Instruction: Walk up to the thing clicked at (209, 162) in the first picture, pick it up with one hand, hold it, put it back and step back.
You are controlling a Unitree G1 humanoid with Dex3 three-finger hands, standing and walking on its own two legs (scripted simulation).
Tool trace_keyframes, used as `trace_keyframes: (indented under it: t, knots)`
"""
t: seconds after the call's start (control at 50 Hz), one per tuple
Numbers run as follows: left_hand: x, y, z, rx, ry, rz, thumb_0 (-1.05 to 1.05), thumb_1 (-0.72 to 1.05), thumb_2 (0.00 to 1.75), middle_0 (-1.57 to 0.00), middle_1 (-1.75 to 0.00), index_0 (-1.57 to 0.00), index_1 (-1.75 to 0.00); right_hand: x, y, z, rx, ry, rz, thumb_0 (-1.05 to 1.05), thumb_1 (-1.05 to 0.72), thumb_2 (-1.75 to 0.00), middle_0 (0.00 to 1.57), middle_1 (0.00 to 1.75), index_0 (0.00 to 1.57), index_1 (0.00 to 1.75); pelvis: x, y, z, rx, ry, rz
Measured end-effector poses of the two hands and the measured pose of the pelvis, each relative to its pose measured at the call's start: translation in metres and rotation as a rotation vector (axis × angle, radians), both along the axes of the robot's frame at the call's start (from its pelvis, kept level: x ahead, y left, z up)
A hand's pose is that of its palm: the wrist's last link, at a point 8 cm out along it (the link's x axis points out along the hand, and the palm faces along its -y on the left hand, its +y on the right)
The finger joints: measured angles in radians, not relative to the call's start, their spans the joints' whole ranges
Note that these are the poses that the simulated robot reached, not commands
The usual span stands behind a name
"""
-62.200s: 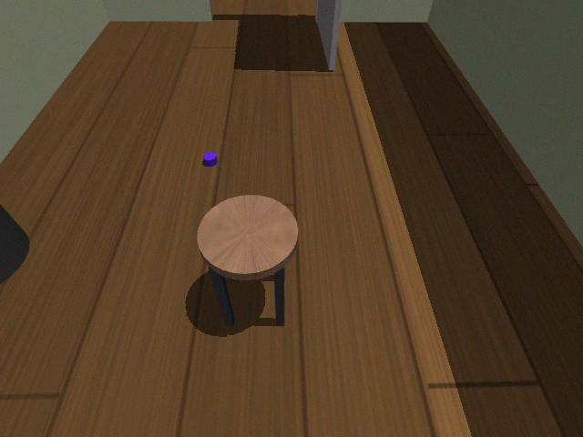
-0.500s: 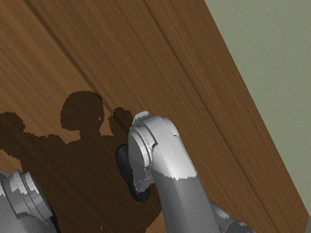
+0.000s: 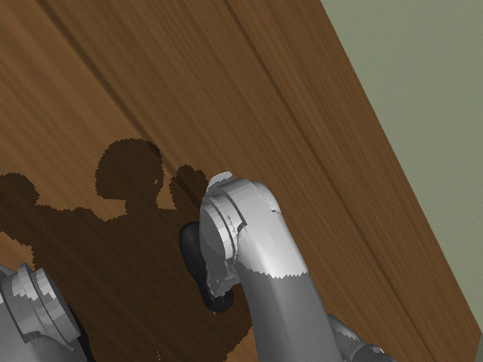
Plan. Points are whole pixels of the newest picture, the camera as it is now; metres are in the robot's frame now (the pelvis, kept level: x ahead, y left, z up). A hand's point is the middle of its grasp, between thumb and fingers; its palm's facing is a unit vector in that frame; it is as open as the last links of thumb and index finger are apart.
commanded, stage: close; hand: left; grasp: from above
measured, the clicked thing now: out of the picture +0.48 +0.36 -0.28
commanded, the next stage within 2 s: settle in 0.22 s
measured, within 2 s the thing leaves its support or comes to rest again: leaves its support in 0.58 s
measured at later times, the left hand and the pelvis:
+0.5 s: hand out of the picture +0.46 +0.35 -0.25, palm faces -0.43 -0.18 -0.89, open 8.0 cm; pelvis +0.00 +0.00 +0.00, yaw +0 degrees
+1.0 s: hand out of the picture +0.46 +0.38 -0.18, palm faces -0.42 -0.15 -0.89, open 7.9 cm; pelvis +0.00 +0.00 +0.01, yaw +3 degrees
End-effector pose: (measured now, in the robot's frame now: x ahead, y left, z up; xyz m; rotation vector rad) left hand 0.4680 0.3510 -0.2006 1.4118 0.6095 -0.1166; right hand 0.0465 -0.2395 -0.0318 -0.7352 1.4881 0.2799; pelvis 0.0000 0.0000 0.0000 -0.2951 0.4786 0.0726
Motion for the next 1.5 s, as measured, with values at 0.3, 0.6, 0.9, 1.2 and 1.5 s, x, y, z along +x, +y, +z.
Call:
trace_keyframes:
  t: [0.3,0.6,0.9,1.2,1.5]
  knots:
    - [0.0,0.001,0.002,-0.001,0.002,-0.004,-0.03,0.28,0.28,-0.62,-0.58,-0.81,-0.54,0.003,0.001,0.001,-0.003,-0.01,0.002,0.0,-0.89,-0.9,0.2,0.3,0.2,0.3,0.0,0.001,0.001,-0.005,0.003,0.001]
    - [0.004,0.009,0.009,0.0,0.0,0.016,-0.03,0.25,0.26,-0.68,-0.52,-0.88,-0.47,0.002,0.0,0.002,-0.009,-0.006,-0.019,0.0,-0.91,-0.9,0.2,0.3,0.2,0.3,0.001,0.001,0.002,-0.005,0.017,0.003]
    - [0.004,0.028,0.06,0.027,-0.027,0.015,-0.04,0.24,0.27,-0.7,-0.5,-0.9,-0.46,0.014,-0.016,-0.001,-0.018,-0.049,-0.106,0.0,-0.91,-0.9,0.2,0.3,0.2,0.3,0.005,0.0,0.005,0.01,0.066,0.024]
    - [0.0,0.019,0.113,0.037,-0.009,-0.035,-0.03,0.23,0.27,-0.71,-0.49,-0.92,-0.44,0.041,-0.033,-0.009,-0.02,-0.135,-0.145,0.0,-0.91,-0.9,0.2,0.3,0.2,0.3,0.0,-0.007,0.014,0.053,0.094,0.054]
    - [-0.003,0.018,0.142,0.035,0.0,-0.021,-0.03,0.24,0.26,-0.7,-0.49,-0.91,-0.44,0.027,-0.034,-0.011,-0.03,-0.116,-0.212,0.0,-0.91,-0.9,0.2,0.3,0.2,0.3,-0.004,-0.011,0.026,0.072,0.113,0.066]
